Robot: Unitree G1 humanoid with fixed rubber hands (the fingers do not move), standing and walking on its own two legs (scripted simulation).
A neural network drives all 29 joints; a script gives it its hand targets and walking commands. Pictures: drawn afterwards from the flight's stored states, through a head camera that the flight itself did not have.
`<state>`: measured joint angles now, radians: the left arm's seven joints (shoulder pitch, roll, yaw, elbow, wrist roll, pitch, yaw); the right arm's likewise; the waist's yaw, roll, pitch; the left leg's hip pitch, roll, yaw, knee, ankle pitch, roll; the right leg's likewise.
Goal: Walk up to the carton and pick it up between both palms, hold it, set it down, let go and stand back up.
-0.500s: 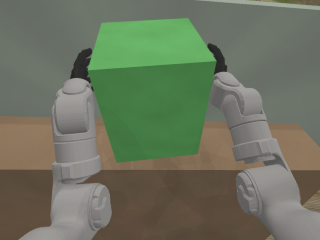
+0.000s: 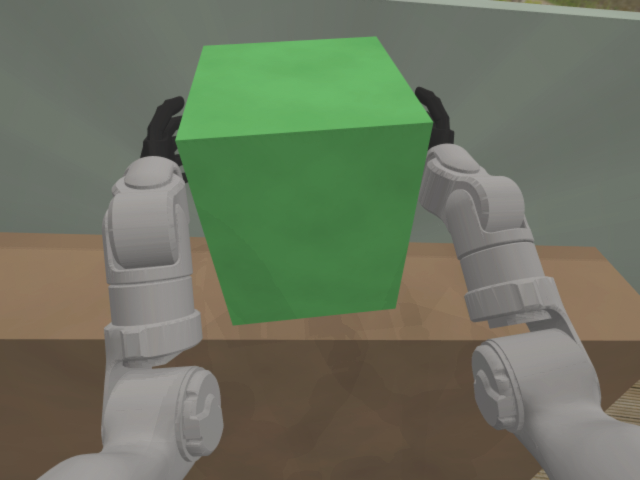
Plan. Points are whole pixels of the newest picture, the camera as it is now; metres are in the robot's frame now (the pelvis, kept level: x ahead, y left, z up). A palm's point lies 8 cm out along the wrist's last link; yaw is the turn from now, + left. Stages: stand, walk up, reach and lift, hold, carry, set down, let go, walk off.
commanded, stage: hold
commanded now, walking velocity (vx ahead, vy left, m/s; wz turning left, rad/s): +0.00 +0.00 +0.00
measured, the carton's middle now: (303, 182) +0.38 +0.01 +0.23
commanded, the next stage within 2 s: set down in 0.10 s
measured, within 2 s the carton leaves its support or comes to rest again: neither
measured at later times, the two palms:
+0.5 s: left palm (167, 166) +0.38 +0.16 +0.25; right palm (422, 167) +0.38 -0.13 +0.26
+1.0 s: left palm (197, 200) +0.40 +0.14 +0.20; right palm (423, 211) +0.39 -0.15 +0.19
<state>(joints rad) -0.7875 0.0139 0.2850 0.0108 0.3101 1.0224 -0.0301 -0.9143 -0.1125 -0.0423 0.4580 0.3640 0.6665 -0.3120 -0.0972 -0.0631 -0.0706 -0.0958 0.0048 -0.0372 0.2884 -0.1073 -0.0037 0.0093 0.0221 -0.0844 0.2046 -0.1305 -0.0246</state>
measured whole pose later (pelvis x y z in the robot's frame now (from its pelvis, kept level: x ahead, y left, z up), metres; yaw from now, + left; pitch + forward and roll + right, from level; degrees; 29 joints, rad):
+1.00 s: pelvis +0.02 +0.00 +0.00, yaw +1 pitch -7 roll +0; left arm -0.65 -0.02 0.23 0.09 0.31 0.63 -0.01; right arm -0.66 -0.01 -0.08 0.48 0.13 0.19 -0.22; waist -0.10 -0.10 0.08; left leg 0.00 0.00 -0.04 0.24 -0.12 0.00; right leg 0.12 0.02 -0.10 0.14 -0.14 -0.02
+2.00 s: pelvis +0.03 +0.00 +0.00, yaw +2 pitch +0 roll +0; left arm -0.73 -0.02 0.32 0.62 0.29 0.31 0.00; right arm -0.74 0.06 -0.33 0.80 -0.12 0.04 -0.16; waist -0.11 -0.06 -0.03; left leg -0.13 -0.01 -0.07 0.21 -0.09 0.00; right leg -0.01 0.01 -0.13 0.11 -0.12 -0.02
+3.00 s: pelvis +0.03 +0.00 +0.00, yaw +1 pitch +9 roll +0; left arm -0.80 -0.02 0.43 0.92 0.33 0.06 -0.01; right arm -0.74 0.12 -0.54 0.82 -0.36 -0.04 -0.11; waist -0.10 -0.01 -0.12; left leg -0.28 -0.01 -0.05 0.15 -0.04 0.00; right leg -0.17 0.01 -0.10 0.09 -0.08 -0.02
